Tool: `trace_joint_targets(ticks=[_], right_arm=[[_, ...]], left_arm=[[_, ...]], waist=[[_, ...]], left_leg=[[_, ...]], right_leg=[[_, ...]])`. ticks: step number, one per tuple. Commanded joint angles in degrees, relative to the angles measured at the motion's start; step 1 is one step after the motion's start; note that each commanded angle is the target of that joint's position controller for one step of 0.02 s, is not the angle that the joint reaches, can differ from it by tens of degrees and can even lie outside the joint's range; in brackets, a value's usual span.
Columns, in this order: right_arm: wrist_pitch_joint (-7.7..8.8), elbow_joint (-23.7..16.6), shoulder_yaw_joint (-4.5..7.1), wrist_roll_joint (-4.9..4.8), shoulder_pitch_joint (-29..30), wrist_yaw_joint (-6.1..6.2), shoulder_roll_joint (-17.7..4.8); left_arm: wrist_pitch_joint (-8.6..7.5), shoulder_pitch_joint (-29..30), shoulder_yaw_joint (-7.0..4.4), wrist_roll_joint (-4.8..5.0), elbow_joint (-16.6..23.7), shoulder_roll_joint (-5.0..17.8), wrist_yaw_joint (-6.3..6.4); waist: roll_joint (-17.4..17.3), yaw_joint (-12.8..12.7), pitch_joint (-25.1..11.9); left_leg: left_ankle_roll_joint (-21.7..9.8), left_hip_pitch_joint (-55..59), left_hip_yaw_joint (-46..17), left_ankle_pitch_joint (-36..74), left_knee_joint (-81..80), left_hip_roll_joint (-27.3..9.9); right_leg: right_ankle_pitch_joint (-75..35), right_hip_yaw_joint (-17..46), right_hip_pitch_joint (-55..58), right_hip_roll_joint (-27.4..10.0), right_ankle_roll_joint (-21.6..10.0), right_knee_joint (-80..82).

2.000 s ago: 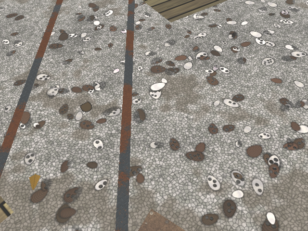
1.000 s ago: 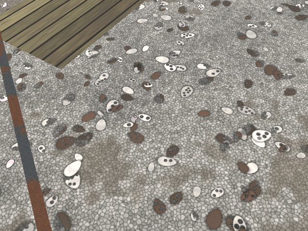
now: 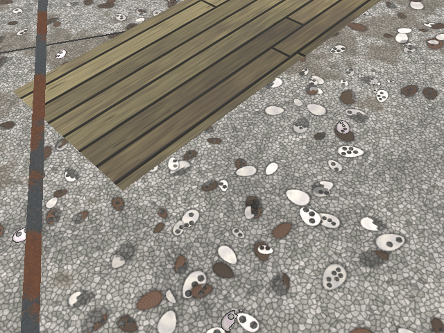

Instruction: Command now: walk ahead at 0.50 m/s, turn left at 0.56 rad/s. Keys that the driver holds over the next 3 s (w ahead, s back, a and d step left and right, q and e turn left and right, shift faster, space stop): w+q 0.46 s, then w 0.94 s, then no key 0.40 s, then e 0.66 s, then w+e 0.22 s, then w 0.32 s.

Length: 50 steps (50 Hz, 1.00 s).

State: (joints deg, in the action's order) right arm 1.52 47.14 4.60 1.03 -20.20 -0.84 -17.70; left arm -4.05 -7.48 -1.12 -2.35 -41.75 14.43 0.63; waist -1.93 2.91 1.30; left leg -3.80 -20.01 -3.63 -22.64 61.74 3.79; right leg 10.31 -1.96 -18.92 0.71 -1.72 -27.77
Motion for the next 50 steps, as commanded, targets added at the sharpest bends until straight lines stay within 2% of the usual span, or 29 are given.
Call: trace_joint_targets(ticks=[1,4,9,12,15,16,18,19,20,21,22,23,24,25,26,27,28,30,33,36,42,44,45,46,47,48,49,50], right_arm=[[-0.84,-3.86,0.36,1.27,-0.29,-1.4,-2.83],[-1.62,-5.93,0.11,1.12,3.47,-2.32,-2.19],[-1.66,-9.29,-0.79,0.97,12.43,-3.28,-1.03],[-1.31,-11.31,-1.68,0.95,18.17,-4.02,0.01],[-1.25,-12.95,-1.9,1.25,21.63,-4.25,-0.35],[-1.26,-13.28,-1.82,1.41,21.86,-4.11,-0.63],[-1.25,-12.83,-1.31,1.81,18.89,-3.41,-1.58],[-0.92,-11.49,-0.71,1.98,13.72,-2.94,-2.55],[-0.37,-8.45,0.28,2.44,4.22,-2.21,-4.01],[-0.34,-6.91,2.13,2.82,-3.24,-1.16,-9.73],[-0.82,-8.29,3.42,0.69,-0.84,-0.72,-15.11],[-1.37,-8.51,3.4,-0.26,-2.72,-0.27,-14.11],[-1.24,-7.16,2.53,-0.37,-0.41,0.38,-10.93],[-0.84,-6.62,1.35,-0.36,1.73,0.63,-7.07],[-0.26,-6.43,0.63,-0.47,3.75,0.79,-5.33],[0.26,-6.76,0.08,-0.43,5.62,0.71,-4.11],[0.98,-6.51,-0.17,-0.52,5.36,0.47,-3.76],[1.92,-4.89,-0.05,-0.78,3.25,0.17,-4.52],[2.33,-3.08,-0.04,-0.86,0.02,0.06,-4.97],[2.58,-1.7,-0.16,-0.99,-2.78,0.13,-4.98],[2.73,1.33,-0.52,-0.19,-8.01,0.98,-5.23],[2.68,2.1,-0.51,0.12,-7.7,1.45,-5.86],[2.74,2.17,-0.51,0.2,-6.46,1.63,-6.29],[2.85,2.33,-0.42,0.34,-5.63,1.73,-6.95],[2.79,2.62,-0.39,0.44,-4.95,1.63,-7.37],[2.95,2.34,-0.71,0.09,-4.47,1.56,-6.81],[3.29,0.03,-1.94,-1.63,-7.4,1.19,-2.16],[3.17,0.7,-1.42,-1.44,-10.25,1.23,-3.09]], left_arm=[[-1.02,-6.64,-1.73,0.55,0.49,5.49,0.12],[-2.25,-9.04,-2.3,1.34,-0.87,6.46,-0.36],[-2.09,-11.47,-2.71,1.26,-2.77,6.81,-0.59],[-1.93,-12.84,-3.04,1.32,-3.71,7.78,-0.51],[-1.25,-15.33,-3.45,1.25,-5.09,9.12,-0.12],[-0.86,-15.91,-3.54,1.17,-5.52,9.6,0.04],[-0.03,-16.5,-3.85,1.04,-6.18,11.42,0.41],[0.52,-16.71,-3.97,1.07,-6.32,12.23,0.53],[0.94,-16.17,-3.84,1.27,-5.85,12.29,0.58],[0.81,-17.07,-2.95,1.6,-3.31,9.3,0.2],[0.42,-15.56,-2.52,1.3,0.93,6.03,-0.67],[0.09,-8.7,-3.09,0.59,2.41,9.73,-0.83],[-0.43,-7.76,-2.38,1.56,2.5,7.73,-1.01],[-0.69,-9.42,-2.0,1.61,1.27,6.89,-0.93],[0.0,-10.05,-2.01,0.77,0.98,6.67,-0.99],[1.09,-12.47,-1.89,-0.04,-0.17,6.49,-1.15],[2.01,-13.47,-1.93,-0.41,-0.67,6.3,-1.41],[2.8,-12.56,-1.88,-0.32,-0.66,5.36,-1.94],[2.95,-5.72,-1.81,-0.1,1.05,4.86,-2.24],[2.74,-0.18,-1.72,0.19,2.38,4.52,-2.41],[2.02,9.17,-1.24,0.6,5.45,4.0,-2.82],[1.65,8.76,-1.34,0.68,5.69,4.39,-2.83],[1.45,6.34,-1.52,0.73,5.0,4.71,-2.63],[1.27,2.25,-1.94,0.79,3.64,5.51,-2.14],[0.9,-5.18,-2.55,0.75,1.2,6.58,-1.45],[0.29,-14.53,-3.33,-0.05,-1.33,8.61,-0.65],[0.04,-21.81,-4.79,-1.5,-1.93,14.73,0.1],[0.71,-21.02,-5.12,0.05,-2.96,15.3,-0.66]], waist=[[8.5,-2.73,-0.89],[7.63,-2.45,-1.44],[6.82,-3.66,0.99],[7.02,-5.07,2.44],[6.85,-6.0,3.36],[6.95,-5.9,3.15],[8.17,-4.16,0.35],[8.07,-1.87,-2.99],[5.75,2.49,-8.45],[-1.72,4.89,-15.45],[-12.98,1.52,-19.67],[-3.39,4.94,-17.21],[-0.87,2.6,-10.09],[1.86,-0.43,-5.01],[1.75,-2.72,-3.07],[1.18,-4.44,-3.13],[0.47,-4.9,-3.54],[0.29,-4.97,-2.6],[-0.1,-2.96,0.72],[-0.72,-1.01,1.57],[-1.13,1.93,3.75],[-1.67,0.84,4.05],[-1.96,-0.71,3.3],[-2.51,-2.57,1.1],[-1.66,-5.98,-3.01],[0.04,-10.19,-8.67],[9.51,-10.71,-17.09],[16.53,-8.25,-20.07]], left_leg=[[1.18,-14.79,-0.51,3.95,3.75,-6.12],[1.99,-17.88,-0.05,7.84,3.57,-6.75],[2.97,-21.52,2.2,16.93,-6.13,-7.56],[1.87,-17.77,5.34,21.13,-16.49,-7.5],[-0.35,-15.56,8.51,17.41,-22.74,-6.48],[-1.34,-14.22,9.6,14.95,-24.28,-5.49],[-3.75,-7.96,12.02,8.5,-26.2,-1.56],[-5.3,-1.92,12.31,6.6,-27.91,0.87],[-7.15,10.75,11.14,8.95,-32.33,2.37],[-11.22,28.16,-5.11,-0.24,-34.62,-9.01],[-18.17,39.42,-36.71,4.06,-41.98,-23.32],[-18.29,38.22,-34.82,12.64,-44.18,-22.77],[-17.2,31.57,-25.42,19.41,-43.75,-21.91],[-14.4,22.85,-19.48,26.72,-44.65,-18.91],[-12.66,17.41,-15.56,30.33,-45.58,-16.05],[-11.82,13.82,-12.65,31.96,-46.82,-14.31],[-11.78,12.02,-11.3,33.97,-47.75,-13.5],[-11.65,10.76,-9.11,33.58,-50.17,-12.27],[-10.21,12.36,-7.9,31.06,-52.83,-11.53],[-8.62,16.38,-6.95,31.97,-52.84,-11.36],[-7.94,24.27,-6.66,37.44,-50.67,-13.37],[-7.29,25.7,-6.56,42.78,-48.9,-14.58],[-6.41,25.38,-5.7,49.3,-46.59,-14.48],[-5.53,25.17,-4.99,58.07,-42.18,-14.08],[-4.62,24.47,-3.42,63.05,-33.3,-12.46],[-3.67,17.22,-1.67,55.08,-21.09,-10.31],[-1.36,1.29,1.85,31.18,-0.8,-3.74],[-0.84,-9.87,0.32,-6.29,12.06,4.22]], right_leg=[[-2.67,15.05,12.76,-15.27,-5.89,16.23],[-12.08,9.5,13.97,-15.83,-7.01,17.49],[-16.51,0.31,15.29,-14.41,-6.84,19.04],[-17.13,-3.94,15.47,-14.24,-5.84,18.96],[-22.01,-6.42,19.7,-15.71,-4.9,16.76],[-27.06,-7.5,21.32,-16.01,-4.49,14.62],[-45.88,-9.98,23.83,-16.27,-3.69,5.42],[-51.3,-10.83,23.84,-16.16,-3.53,-3.34],[-46.29,-12.25,18.59,-14.99,-2.25,-16.45],[-24.67,-12.63,2.28,-12.48,0.0,-34.61],[20.26,-6.85,-18.92,-0.5,3.2,-52.92],[16.97,2.75,-25.07,-2.29,2.85,-55.25],[11.8,3.12,-25.67,-5.28,2.28,-52.3],[9.54,2.87,-21.63,-7.3,1.98,-45.57],[9.6,3.28,-17.88,-8.36,2.2,-41.61],[9.28,3.15,-13.99,-8.64,2.46,-39.64],[8.85,2.49,-12.07,-8.28,2.66,-38.42],[5.52,1.55,-12.67,-8.02,3.04,-34.57],[-1.84,1.18,-17.72,-8.49,3.44,-27.03],[-7.76,0.98,-20.17,-7.79,3.23,-19.81],[-9.06,-0.69,-20.47,-4.68,0.86,-9.01],[-5.88,-0.98,-17.23,-3.28,-0.84,-6.15],[-3.7,-1.43,-12.67,-1.94,-1.89,-4.48],[-1.25,-2.22,-6.37,0.17,-2.92,-3.56],[-0.99,-3.09,2.68,2.12,-4.24,-0.88],[-2.39,0.69,16.78,-1.83,-6.32,0.73],[4.85,22.48,33.09,-17.77,-11.39,2.41],[0.64,43.68,36.03,-25.4,-16.35,10.02]])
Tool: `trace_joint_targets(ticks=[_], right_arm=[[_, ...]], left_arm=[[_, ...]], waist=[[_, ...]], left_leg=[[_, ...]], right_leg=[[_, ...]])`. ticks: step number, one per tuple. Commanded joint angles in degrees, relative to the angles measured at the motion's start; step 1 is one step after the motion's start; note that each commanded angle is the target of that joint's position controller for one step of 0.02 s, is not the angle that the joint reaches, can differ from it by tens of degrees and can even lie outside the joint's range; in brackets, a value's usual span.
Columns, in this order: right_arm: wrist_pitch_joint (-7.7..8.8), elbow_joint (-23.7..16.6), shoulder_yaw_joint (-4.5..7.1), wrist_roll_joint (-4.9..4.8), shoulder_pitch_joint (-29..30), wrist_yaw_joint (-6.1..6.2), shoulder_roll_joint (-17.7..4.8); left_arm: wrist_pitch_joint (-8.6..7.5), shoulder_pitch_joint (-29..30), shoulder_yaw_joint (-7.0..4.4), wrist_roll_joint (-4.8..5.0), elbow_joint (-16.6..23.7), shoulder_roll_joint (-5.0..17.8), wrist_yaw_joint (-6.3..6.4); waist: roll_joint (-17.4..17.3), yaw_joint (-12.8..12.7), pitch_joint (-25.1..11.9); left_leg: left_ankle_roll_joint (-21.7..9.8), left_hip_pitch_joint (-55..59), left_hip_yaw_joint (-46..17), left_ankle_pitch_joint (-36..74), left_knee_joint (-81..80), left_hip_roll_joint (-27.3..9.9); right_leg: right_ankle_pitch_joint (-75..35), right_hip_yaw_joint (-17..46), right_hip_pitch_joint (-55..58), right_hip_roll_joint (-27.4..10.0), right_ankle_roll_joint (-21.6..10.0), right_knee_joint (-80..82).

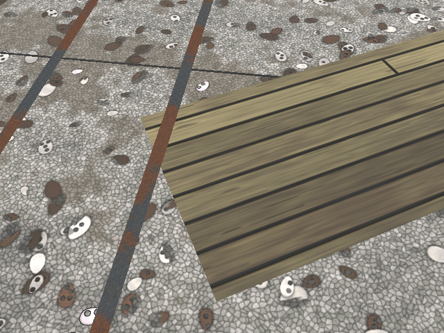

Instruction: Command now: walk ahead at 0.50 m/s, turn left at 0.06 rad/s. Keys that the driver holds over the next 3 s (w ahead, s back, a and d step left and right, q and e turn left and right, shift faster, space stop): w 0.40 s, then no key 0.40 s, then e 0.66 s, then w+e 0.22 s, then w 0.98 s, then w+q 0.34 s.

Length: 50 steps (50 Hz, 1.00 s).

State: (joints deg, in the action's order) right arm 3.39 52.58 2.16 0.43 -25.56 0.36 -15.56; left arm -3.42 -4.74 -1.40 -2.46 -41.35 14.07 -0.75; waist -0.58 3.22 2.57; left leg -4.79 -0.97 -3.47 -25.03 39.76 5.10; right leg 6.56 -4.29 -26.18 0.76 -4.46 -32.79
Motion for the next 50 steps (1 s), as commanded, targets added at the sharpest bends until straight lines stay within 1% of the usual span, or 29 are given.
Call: trace_joint_targets(ticks=[1,2,3,5,7,9,13,15,18,21,22,23,24,25,26,27,28,29,30,31,33,35,40,43,45,46,47,48,50], right_arm=[[0.92,-4.74,1.45,0.76,-1.19,0.14,-7.23],[1.04,-5.32,1.06,0.98,2.33,-0.34,-6.28],[0.85,-5.58,0.83,0.9,3.87,-0.7,-5.09],[-0.51,-5.03,0.5,1.88,2.93,-1.4,-4.07],[-1.16,-5.01,0.3,1.96,3.28,-1.93,-3.33],[-1.38,-6.34,0.08,1.92,7.75,-2.2,-3.01],[-1.12,-9.24,-0.73,1.57,17.7,-2.49,-1.75],[-0.95,-10.18,-1.15,1.31,21.5,-2.57,-1.15],[-0.78,-11.21,-1.09,1.17,25.17,-2.33,-1.84],[-0.27,-11.23,-0.67,1.44,24.42,-1.91,-2.7],[0.18,-9.91,-0.39,1.74,20.67,-1.56,-2.97],[0.99,-7.09,0.02,2.24,13.16,-1.1,-3.37],[1.88,-4.55,0.76,3.24,5.15,-0.47,-5.65],[1.99,-4.01,2.27,4.35,-1.22,0.13,-11.89],[0.89,-3.25,2.86,0.88,-2.14,-0.26,-12.07],[0.69,-3.8,2.17,-0.57,2.6,-0.45,-9.32],[0.85,-4.33,1.01,-0.42,7.7,-0.35,-5.26],[0.9,-4.31,0.1,-0.23,10.53,-0.14,-2.44],[0.92,-3.84,-0.36,-0.38,11.84,0.17,-1.33],[1.0,-3.6,-0.53,0.0,12.53,0.28,-1.37],[1.6,-2.73,-0.56,0.29,12.51,0.21,-2.36],[1.78,-1.91,-0.77,0.48,13.24,0.14,-2.59],[0.3,1.02,-0.85,0.84,10.0,0.34,-3.04],[-1.04,1.06,-0.14,0.41,11.55,1.23,-4.57],[-1.84,1.32,0.62,0.45,9.62,2.02,-5.17],[-2.22,0.99,1.01,0.59,7.5,2.31,-4.52],[-2.8,0.99,0.58,-0.27,5.51,2.49,-1.16],[-3.41,0.78,0.74,-0.13,8.04,2.95,-1.49],[-4.25,-0.64,1.3,-0.25,10.72,2.71,-1.61]], left_arm=[[0.46,-17.8,-4.11,1.64,-2.61,12.1,0.26],[0.33,-13.39,-3.18,1.89,-2.09,8.42,0.01],[0.08,-11.28,-2.53,1.5,-2.4,6.28,-0.01],[-0.71,-11.21,-1.96,1.51,-3.95,5.12,0.18],[-1.69,-13.34,-2.23,1.86,-5.48,6.07,-0.05],[-2.04,-14.76,-2.5,2.1,-6.76,6.93,-0.16],[-1.94,-17.46,-2.33,2.32,-8.86,6.45,-0.3],[-2.02,-19.23,-2.46,2.29,-9.89,7.04,-0.24],[-1.81,-21.56,-2.48,1.94,-11.36,7.52,0.09],[-1.34,-21.03,-2.53,1.45,-12.37,7.96,0.71],[-1.15,-20.39,-2.53,1.37,-12.62,8.1,0.95],[-0.89,-19.78,-2.39,1.65,-12.9,7.9,1.08],[-1.04,-20.13,-1.89,2.25,-12.44,6.8,1.25],[-1.21,-25.13,-0.31,4.31,-10.43,1.33,1.21],[-0.53,-27.59,-1.54,3.96,-12.39,4.72,1.87],[0.14,-24.16,-2.11,2.8,-12.35,6.06,2.14],[0.16,-20.59,-1.61,2.32,-11.79,4.18,1.94],[0.61,-19.02,-1.57,1.94,-11.89,3.42,1.76],[1.44,-18.61,-1.7,1.07,-11.9,3.48,1.46],[2.27,-19.96,-1.59,0.7,-12.8,2.71,1.17],[3.35,-21.12,-1.38,1.02,-13.62,1.35,0.94],[3.99,-19.57,-1.03,1.0,-13.86,0.62,1.19],[4.86,-13.33,-0.4,1.24,-14.17,1.19,2.3],[4.4,-11.44,-0.26,1.13,-13.95,1.74,2.54],[3.45,-10.71,-0.53,0.8,-13.32,3.99,2.67],[2.91,-11.35,-1.13,0.61,-13.18,6.84,2.82],[3.09,-10.28,-1.98,2.13,-13.31,8.7,2.62],[3.28,-11.99,-2.24,1.94,-13.01,8.02,2.26],[3.71,-11.95,-2.8,0.83,-12.59,8.38,2.59]], waist=[[6.51,-6.5,-12.05],[2.53,-5.5,-5.89],[1.87,-4.03,-2.4],[4.42,-1.99,-1.06],[4.49,-1.52,-1.42],[4.18,-1.9,0.11],[4.12,-4.01,1.85],[4.28,-5.2,1.8],[4.43,-6.27,1.93],[4.54,-4.96,2.03],[4.69,-3.36,0.31],[3.44,-0.21,-3.46],[1.71,2.38,-9.18],[-9.36,2.1,-19.12],[-11.48,1.95,-24.94],[-5.17,-0.05,-18.22],[-4.21,-1.3,-10.94],[-3.43,-2.77,-6.29],[-4.22,-4.2,-4.3],[-4.41,-5.23,-4.9],[-3.95,-6.82,-6.85],[-4.38,-7.37,-6.62],[-5.84,-4.39,-5.43],[-4.35,-4.8,-2.97],[-0.68,-4.17,-1.85],[3.89,-2.09,-1.69],[11.51,-0.71,-1.24],[12.7,-3.68,0.06],[12.74,-4.76,-0.56]], left_leg=[[-0.35,-33.12,-3.33,-0.52,36.84,-1.53],[-0.28,-33.36,-2.63,3.39,34.26,-4.05],[-0.25,-32.1,-1.53,5.45,30.3,-6.33],[0.96,-28.06,-0.18,7.17,26.15,-8.05],[1.91,-28.42,1.26,9.02,24.17,-8.62],[3.02,-32.39,2.55,12.85,20.17,-10.17],[4.52,-34.15,5.1,21.34,6.34,-10.81],[4.43,-32.18,6.27,24.3,0.33,-9.93],[3.39,-31.06,6.77,24.32,-4.52,-8.85],[1.2,-28.32,6.64,19.13,-8.11,-7.28],[0.34,-23.69,7.14,17.72,-9.87,-5.51],[-0.87,-14.99,7.99,21.47,-14.52,-3.68],[-2.48,-1.82,4.62,30.91,-14.49,-7.94],[-9.37,17.66,-14.76,51.83,-11.07,-26.2],[-15.36,18.26,-25.49,67.99,-13.94,-31.78],[-14.23,11.64,-17.06,68.4,-14.59,-28.49],[-12.28,4.96,-11.49,65.27,-17.13,-25.95],[-9.43,-1.04,-7.41,60.88,-19.98,-22.89],[-7.75,-5.62,-4.69,58.35,-22.1,-20.48],[-7.18,-8.6,-2.42,58.98,-22.91,-19.39],[-7.66,-11.31,0.71,61.57,-23.38,-18.29],[-7.25,-13.01,2.86,58.28,-23.73,-17.07],[-6.73,-14.0,0.69,37.15,-24.99,-16.88],[-5.78,-14.73,-0.43,22.84,-23.29,-17.5],[-2.73,-14.92,-0.31,16.95,-19.62,-15.89],[-1.21,-15.22,2.42,13.93,-14.65,-12.28],[0.81,-16.33,7.39,7.6,-11.22,-5.91],[2.24,-17.39,8.9,3.82,-4.35,-2.83],[2.65,-22.01,5.36,-5.75,7.33,-1.23]], right_leg=[[7.82,39.43,35.48,-22.98,-12.72,15.69],[7.32,31.34,27.76,-20.69,-11.64,17.37],[5.2,25.45,22.3,-17.51,-9.55,19.7],[-1.26,18.48,16.73,-13.79,-7.57,22.18],[-6.58,15.54,16.24,-13.01,-8.26,23.71],[-6.83,13.08,16.83,-12.36,-8.66,25.97],[-10.39,8.21,18.53,-9.61,-7.3,26.86],[-12.76,6.97,19.77,-9.62,-6.66,26.24],[-16.13,7.31,24.22,-11.56,-6.22,24.29],[-26.07,7.38,28.82,-13.32,-5.15,19.16],[-35.04,6.67,29.7,-12.66,-4.08,14.06],[-40.02,5.09,29.29,-10.39,-2.56,5.05],[-31.61,3.58,22.6,-7.82,-0.91,-5.66],[-0.98,-0.17,5.77,-1.45,1.89,-25.98],[27.55,3.97,0.94,4.97,2.41,-38.08],[25.5,8.77,-0.98,1.68,2.14,-40.02],[22.74,8.25,-3.05,-0.3,2.26,-37.52],[20.37,7.9,-2.13,-2.17,2.5,-33.43],[18.15,7.54,0.32,-2.96,3.13,-30.09],[16.16,6.73,4.07,-2.38,3.65,-29.02],[13.61,5.89,8.21,-1.62,4.42,-25.82],[11.43,5.13,9.7,-2.1,4.71,-18.94],[8.81,3.49,12.96,-2.57,4.36,-6.51],[7.87,2.36,14.64,-2.0,2.99,1.38],[0.2,6.55,15.87,-4.56,1.68,7.34],[-9.25,11.67,15.27,-8.49,0.48,7.22],[-11.9,18.62,12.58,-12.14,-3.26,9.54],[-11.91,25.18,10.71,-15.82,-6.91,13.72],[-14.83,28.72,12.32,-18.3,-11.54,16.26]])
Over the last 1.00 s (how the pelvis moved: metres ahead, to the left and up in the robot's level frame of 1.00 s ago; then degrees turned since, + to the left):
0.53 0.13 -0.02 23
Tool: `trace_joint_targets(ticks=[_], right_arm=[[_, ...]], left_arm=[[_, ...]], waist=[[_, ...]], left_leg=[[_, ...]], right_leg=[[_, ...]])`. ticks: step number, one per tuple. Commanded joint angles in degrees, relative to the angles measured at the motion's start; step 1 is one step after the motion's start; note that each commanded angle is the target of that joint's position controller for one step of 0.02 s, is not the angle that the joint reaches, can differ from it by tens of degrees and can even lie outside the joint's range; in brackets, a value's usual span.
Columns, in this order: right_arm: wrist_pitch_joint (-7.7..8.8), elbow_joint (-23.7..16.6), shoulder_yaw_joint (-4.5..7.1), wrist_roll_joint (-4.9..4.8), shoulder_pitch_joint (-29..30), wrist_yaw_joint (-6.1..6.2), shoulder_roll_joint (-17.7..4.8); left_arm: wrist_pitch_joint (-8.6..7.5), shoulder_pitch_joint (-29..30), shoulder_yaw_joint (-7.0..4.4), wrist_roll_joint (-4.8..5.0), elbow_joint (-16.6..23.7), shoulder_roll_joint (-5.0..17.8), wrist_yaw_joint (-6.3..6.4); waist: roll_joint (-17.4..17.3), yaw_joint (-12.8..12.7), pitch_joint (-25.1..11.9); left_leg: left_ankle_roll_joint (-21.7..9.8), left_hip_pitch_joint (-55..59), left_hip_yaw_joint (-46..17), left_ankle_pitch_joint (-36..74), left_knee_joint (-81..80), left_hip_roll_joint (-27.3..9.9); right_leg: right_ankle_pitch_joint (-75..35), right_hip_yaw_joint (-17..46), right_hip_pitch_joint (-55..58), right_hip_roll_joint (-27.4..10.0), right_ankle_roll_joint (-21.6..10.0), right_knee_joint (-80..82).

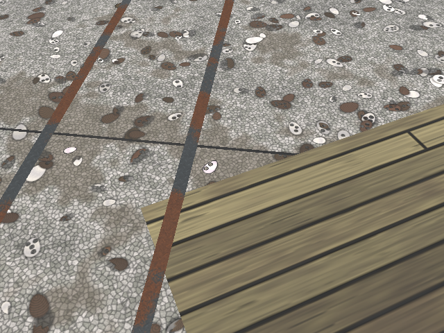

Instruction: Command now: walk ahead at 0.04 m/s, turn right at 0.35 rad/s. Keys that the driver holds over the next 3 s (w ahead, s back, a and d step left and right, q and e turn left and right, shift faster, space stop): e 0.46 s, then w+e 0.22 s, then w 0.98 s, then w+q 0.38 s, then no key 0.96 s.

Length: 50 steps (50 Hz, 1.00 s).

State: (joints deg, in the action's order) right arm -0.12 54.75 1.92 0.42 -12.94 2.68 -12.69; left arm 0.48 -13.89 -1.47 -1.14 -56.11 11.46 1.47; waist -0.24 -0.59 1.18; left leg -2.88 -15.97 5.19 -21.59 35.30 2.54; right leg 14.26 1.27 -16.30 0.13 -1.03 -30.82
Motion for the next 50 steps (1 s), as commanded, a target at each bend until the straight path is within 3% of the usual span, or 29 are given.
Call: trace_joint_targets(ticks=[1,3,6,8,9,10,11,12,13,14,15,17,18,23,25,27,29,32,34,35,36,37,38,39,40,42,44,50], right_arm=[[-1.01,-3.54,1.76,-0.25,-0.87,0.13,-4.51],[-0.8,-4.12,1.76,0.06,-0.77,0.13,-4.0],[-0.32,-4.95,1.61,-0.48,-0.25,0.62,-3.74],[-0.25,-4.97,1.62,-0.94,-2.59,0.77,-3.83],[-0.13,-4.46,1.62,-0.88,-5.17,0.83,-3.69],[0.14,-4.2,2.03,-0.42,-7.21,1.0,-5.15],[0.27,-4.81,3.13,0.84,-7.75,1.42,-10.31],[-0.3,-7.45,4.18,0.95,-1.41,1.28,-16.19],[-0.36,-7.93,3.56,1.76,-1.51,0.97,-13.16],[-0.2,-8.46,2.39,1.49,1.17,0.85,-9.01],[-0.17,-9.37,1.95,1.25,4.12,0.88,-7.56],[0.32,-10.27,1.83,0.95,4.21,1.18,-7.68],[0.38,-9.93,1.88,0.95,2.49,1.03,-7.78],[0.36,-8.7,2.74,1.01,-2.9,0.58,-9.88],[0.47,-8.74,3.17,1.43,-3.89,-0.16,-10.79],[0.65,-8.85,3.68,1.76,-3.8,-0.82,-12.0],[0.94,-8.94,4.19,1.93,-3.43,-1.36,-12.97],[1.33,-8.87,4.83,1.82,-2.54,-2.3,-14.02],[1.0,-9.12,4.87,0.88,0.33,-2.53,-13.65],[0.89,-9.09,4.08,0.88,0.29,-2.63,-11.13],[0.69,-10.45,2.26,1.66,1.4,-3.12,-5.25],[0.86,-13.99,2.29,2.9,5.34,-3.46,-6.15],[1.17,-13.37,3.01,2.79,6.7,-4.07,-9.69],[1.94,-12.06,3.09,1.12,4.51,-5.11,-9.87],[2.46,-10.37,3.03,0.77,2.24,-5.49,-10.05],[1.93,-8.01,2.97,2.11,-0.55,-5.57,-10.05],[1.34,-8.18,2.7,2.19,0.28,-5.53,-8.89],[1.32,-12.07,1.31,1.51,11.46,-5.85,-6.24]], left_arm=[[-0.02,-2.47,-3.24,-0.48,2.45,11.74,0.76],[0.53,0.7,-3.69,0.05,3.45,11.19,0.95],[1.19,1.4,-4.26,0.12,3.96,10.78,0.4],[1.67,2.83,-4.85,0.24,4.39,11.74,-0.04],[2.02,4.64,-5.06,0.53,4.94,12.03,-0.28],[2.25,5.45,-4.95,0.83,5.62,11.2,-0.41],[2.28,3.43,-4.07,1.0,6.41,7.28,-0.49],[2.28,2.24,-3.65,0.86,7.44,5.14,-0.12],[2.44,3.84,-4.42,-0.67,7.31,9.73,-0.24],[2.66,3.26,-5.1,-0.42,6.13,10.56,-0.63],[2.98,1.37,-5.26,-0.41,5.13,10.1,-0.98],[3.45,-0.08,-5.17,-0.74,4.5,9.41,-1.88],[3.6,0.75,-5.03,-0.6,4.79,9.23,-2.21],[4.16,6.56,-4.16,0.09,8.33,8.29,-3.29],[4.31,8.8,-3.8,0.0,9.88,8.32,-4.06],[4.36,11.59,-3.72,-0.33,11.91,8.79,-5.24],[4.04,12.74,-3.63,-0.25,13.2,8.87,-6.09],[2.96,11.12,-3.38,0.13,13.62,8.29,-6.41],[2.01,3.23,-3.32,-0.55,11.09,7.67,-6.01],[1.21,-4.54,-4.06,-1.08,7.9,9.51,-5.25],[0.03,-11.15,-5.1,-1.62,6.54,14.05,-4.19],[-0.54,-10.82,-5.56,-0.2,8.02,18.97,-3.35],[-0.53,-8.35,-4.63,0.24,7.68,15.18,-2.64],[-1.03,-4.91,-3.54,0.36,8.42,12.75,-2.22],[-1.63,-2.67,-3.16,0.07,8.77,11.68,-2.01],[-2.95,-1.66,-2.63,0.09,8.81,10.79,-1.77],[-3.88,-4.72,-2.59,0.8,7.24,11.21,-2.04],[-4.34,-10.1,-1.82,0.35,3.8,10.3,-1.64]], waist=[[10.48,-0.55,0.26],[7.39,0.94,-1.46],[8.65,-0.13,-4.16],[9.45,0.7,-5.42],[8.99,2.35,-5.62],[6.88,3.22,-5.31],[-4.46,1.81,-4.8],[-16.44,0.16,-2.75],[-10.19,0.83,-2.01],[-4.43,-1.15,-0.34],[-3.28,-2.8,1.14],[-6.75,-2.59,0.31],[-6.76,-1.61,-0.18],[-7.87,2.19,-1.45],[-8.42,3.72,-2.02],[-9.05,4.54,-0.14],[-8.22,4.49,1.4],[-6.48,3.08,2.01],[-4.39,-1.33,1.28],[0.96,-4.0,-1.09],[16.17,-6.89,-2.91],[17.26,-6.71,2.21],[7.29,-5.49,6.26],[6.74,-2.62,6.67],[6.0,-0.72,6.17],[5.42,0.73,3.21],[4.23,0.74,2.26],[4.79,-1.83,6.63]], left_leg=[[0.78,-8.65,-5.4,-9.95,16.24,0.62],[1.69,-9.49,-6.93,-7.36,15.55,-0.65],[3.09,-6.27,-5.9,-4.69,6.84,0.34],[3.11,-0.34,-5.45,-1.44,-1.18,1.19],[2.94,4.51,-4.69,3.35,-8.32,1.63],[2.5,10.25,-6.12,6.87,-16.05,-0.28],[0.17,14.93,-18.38,1.67,-23.83,-12.61],[-6.77,9.4,-30.55,7.44,-25.99,-25.17],[-10.64,4.35,-29.57,13.61,-24.46,-26.54],[-10.24,2.4,-23.89,16.34,-23.21,-22.72],[-8.39,2.11,-17.89,18.75,-22.01,-18.91],[-7.18,6.85,-11.59,27.0,-19.84,-15.68],[-7.41,8.87,-10.0,30.2,-18.92,-15.39],[-9.63,16.78,-8.54,34.33,-16.83,-18.92],[-9.44,15.89,-8.87,16.34,-20.02,-19.77],[-9.27,13.86,-10.38,-0.91,-23.82,-20.71],[-8.79,12.31,-10.18,-6.36,-25.38,-21.54],[-7.35,9.25,-7.09,-5.07,-24.74,-21.67],[-4.91,2.18,-1.12,-4.93,-17.54,-18.81],[-2.85,-5.56,3.27,-5.57,-7.32,-15.29],[0.18,-17.85,9.52,-13.08,14.54,-9.19],[1.21,-32.38,2.18,-14.67,22.62,-2.17],[1.07,-32.93,-3.58,-7.57,25.2,-7.42],[1.0,-30.32,-4.32,-0.55,24.23,-8.32],[1.44,-27.65,-4.39,3.66,22.91,-8.94],[2.46,-23.77,-3.15,8.09,23.6,-8.55],[3.17,-24.02,-2.3,9.65,24.41,-8.03],[3.42,-26.43,-0.23,15.95,12.44,-6.96]], right_leg=[[-23.47,22.15,3.0,-16.91,-15.48,13.91],[-24.11,18.6,4.69,-13.37,-13.47,12.32],[-25.26,17.68,6.75,-10.87,-11.41,10.72],[-24.07,18.31,4.79,-9.73,-9.92,9.43],[-21.2,18.06,2.28,-8.27,-8.26,8.02],[-13.07,17.24,-2.52,-5.81,-5.34,5.8],[1.56,11.7,-10.34,-0.22,-1.77,-3.62],[18.1,1.44,-17.17,8.06,0.26,-14.39],[18.99,3.65,-14.52,3.31,-0.1,-24.94],[15.46,4.6,-13.19,2.88,-0.47,-29.09],[12.0,3.63,-13.18,2.36,-0.07,-31.83],[8.77,2.0,-15.31,2.33,1.46,-33.85],[8.46,1.18,-15.71,2.35,2.29,-33.04],[9.91,-0.88,-15.74,0.8,3.86,-23.47],[9.58,-2.26,-13.3,-0.28,2.84,-18.81],[10.41,-3.55,-11.95,-0.89,1.63,-15.19],[11.54,-4.81,-9.88,-1.06,0.2,-11.75],[11.28,-6.92,-2.46,-0.32,-2.52,-4.57],[5.05,-8.99,10.2,2.0,-4.06,5.49],[7.31,-5.58,21.31,2.15,-5.35,9.62],[21.24,15.75,29.08,-12.65,-8.46,18.38],[26.09,37.55,26.19,-22.78,-15.54,24.88],[22.39,30.09,23.2,-21.14,-15.6,24.04],[14.98,23.99,21.22,-17.13,-13.74,23.79],[4.73,18.37,20.87,-13.81,-11.96,23.78],[-13.7,11.1,21.24,-10.59,-10.39,22.33],[-25.42,7.94,21.42,-10.11,-10.5,20.9],[-29.51,4.68,19.97,-9.25,-10.43,22.79]])
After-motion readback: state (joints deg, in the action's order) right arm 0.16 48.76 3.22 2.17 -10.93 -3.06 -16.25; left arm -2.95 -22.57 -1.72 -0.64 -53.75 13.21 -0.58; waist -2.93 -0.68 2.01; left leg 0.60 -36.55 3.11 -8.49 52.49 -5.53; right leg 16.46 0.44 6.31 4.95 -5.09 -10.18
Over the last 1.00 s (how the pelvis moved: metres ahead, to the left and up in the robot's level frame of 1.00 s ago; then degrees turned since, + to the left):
0.36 0.03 0.02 -5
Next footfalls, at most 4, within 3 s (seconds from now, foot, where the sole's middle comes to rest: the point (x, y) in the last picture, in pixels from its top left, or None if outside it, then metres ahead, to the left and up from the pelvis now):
0.22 left None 0.03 0.11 -0.77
0.70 right None -0.03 -0.09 -0.77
1.18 left None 0.37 -0.12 -0.77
1.72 right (385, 319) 0.55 -0.43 -0.77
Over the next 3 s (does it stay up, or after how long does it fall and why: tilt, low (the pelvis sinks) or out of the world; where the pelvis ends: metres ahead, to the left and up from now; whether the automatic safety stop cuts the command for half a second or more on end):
stays up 0.76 -0.43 0.01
